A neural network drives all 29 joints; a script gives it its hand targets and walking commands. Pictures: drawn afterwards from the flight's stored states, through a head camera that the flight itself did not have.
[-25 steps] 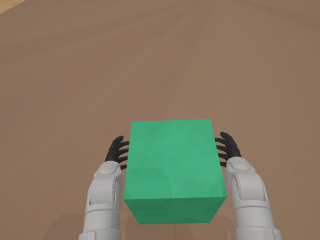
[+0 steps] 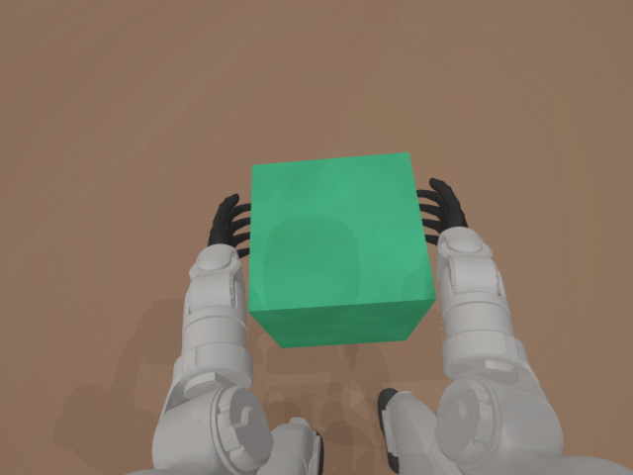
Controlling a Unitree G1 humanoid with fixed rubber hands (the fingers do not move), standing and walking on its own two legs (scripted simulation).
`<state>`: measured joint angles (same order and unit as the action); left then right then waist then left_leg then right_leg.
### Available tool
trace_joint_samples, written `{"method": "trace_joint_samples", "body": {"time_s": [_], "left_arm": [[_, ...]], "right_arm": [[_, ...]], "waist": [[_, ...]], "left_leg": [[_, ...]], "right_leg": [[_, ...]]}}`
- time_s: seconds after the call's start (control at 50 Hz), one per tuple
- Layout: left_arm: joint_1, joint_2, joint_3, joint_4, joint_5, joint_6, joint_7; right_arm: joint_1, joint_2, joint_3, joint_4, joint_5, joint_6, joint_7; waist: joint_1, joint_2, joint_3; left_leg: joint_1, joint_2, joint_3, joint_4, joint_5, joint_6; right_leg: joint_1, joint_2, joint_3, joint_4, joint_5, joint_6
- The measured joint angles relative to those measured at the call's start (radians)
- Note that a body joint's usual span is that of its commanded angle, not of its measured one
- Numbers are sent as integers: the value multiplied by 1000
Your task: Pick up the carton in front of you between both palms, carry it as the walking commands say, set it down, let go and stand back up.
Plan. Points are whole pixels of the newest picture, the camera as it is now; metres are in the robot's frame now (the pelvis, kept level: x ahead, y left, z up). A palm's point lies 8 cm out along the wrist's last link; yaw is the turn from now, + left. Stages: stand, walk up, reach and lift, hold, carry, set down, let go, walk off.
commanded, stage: set down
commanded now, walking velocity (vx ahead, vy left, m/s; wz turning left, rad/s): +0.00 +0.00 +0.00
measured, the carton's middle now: (337, 262) +0.38 +0.01 -0.10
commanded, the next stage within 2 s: none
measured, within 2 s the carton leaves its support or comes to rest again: rests again in 1.90 s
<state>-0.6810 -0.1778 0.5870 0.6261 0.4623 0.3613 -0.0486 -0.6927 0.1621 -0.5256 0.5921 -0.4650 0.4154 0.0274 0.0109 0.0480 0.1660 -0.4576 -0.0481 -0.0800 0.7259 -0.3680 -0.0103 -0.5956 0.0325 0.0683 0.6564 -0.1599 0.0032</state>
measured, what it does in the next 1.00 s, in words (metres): lowers itself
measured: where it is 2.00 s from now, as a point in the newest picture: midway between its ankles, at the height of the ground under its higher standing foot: (354, 468)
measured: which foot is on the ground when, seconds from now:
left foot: down 0.00-1.00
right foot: down 0.00-1.00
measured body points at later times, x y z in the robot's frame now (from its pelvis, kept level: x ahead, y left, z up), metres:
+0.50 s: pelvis -0.01 +0.00 -0.13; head +0.24 -0.03 +0.24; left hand +0.45 +0.15 -0.21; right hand +0.45 -0.15 -0.22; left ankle +0.00 +0.13 -0.71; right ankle +0.10 -0.12 -0.71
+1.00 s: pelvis -0.04 -0.01 -0.25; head +0.28 -0.03 +0.06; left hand +0.48 +0.13 -0.37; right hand +0.49 -0.17 -0.38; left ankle +0.00 +0.13 -0.71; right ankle +0.10 -0.12 -0.71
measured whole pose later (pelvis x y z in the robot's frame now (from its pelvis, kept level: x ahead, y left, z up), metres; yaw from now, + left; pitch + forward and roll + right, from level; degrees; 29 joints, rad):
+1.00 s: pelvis -0.04 -0.01 -0.25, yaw +7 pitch +48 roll +6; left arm -1.14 -0.02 0.47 0.70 0.14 0.27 0.12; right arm -1.17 -0.11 -0.43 0.72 -0.24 0.31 -0.02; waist -0.04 0.05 -0.05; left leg -1.96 -0.17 -0.04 1.77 -0.65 -0.07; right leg -2.13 0.08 0.13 1.69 -0.39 0.04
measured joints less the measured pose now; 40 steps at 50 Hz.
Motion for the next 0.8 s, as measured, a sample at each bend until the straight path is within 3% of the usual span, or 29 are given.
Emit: {"method": "trace_joint_samples", "body": {"time_s": [0.14, 0.22, 0.3, 0.56, 0.8], "left_arm": [[-39, 51, -58, -19, -123, -160, 21], [-50, 81, -124, -55, -222, -188, 40], [-75, 89, -142, -79, -277, -173, 52], [-197, 77, -71, -22, -233, -97, 78], [-319, 122, -118, 19, -299, -100, 143]], "right_arm": [[-31, -25, 66, -19, 87, -178, -47], [-29, -47, 124, -84, 169, -198, -73], [-46, -61, 138, -125, 196, -176, -77], [-196, -104, 60, -22, 136, -107, -33], [-334, -202, 92, 55, 205, -114, -40]], "waist": [[3, -4, 3], [3, -2, -55], [1, -2, -143], [-14, -2, -313], [-32, -8, -301]], "left_leg": [[-378, -12, -6, 180, -34, -20], [-593, -24, -9, 295, -66, -26], [-766, -39, -9, 399, -100, -28], [-1102, -69, 12, 644, -183, -25], [-1367, -96, 30, 884, -248, -40]], "right_leg": [[-374, 6, -2, 166, -22, -6], [-589, 8, -1, 276, -48, -3], [-765, 7, 3, 383, -82, 2], [-1111, 17, 29, 630, -157, 20], [-1387, 33, 48, 872, -206, 33]]}}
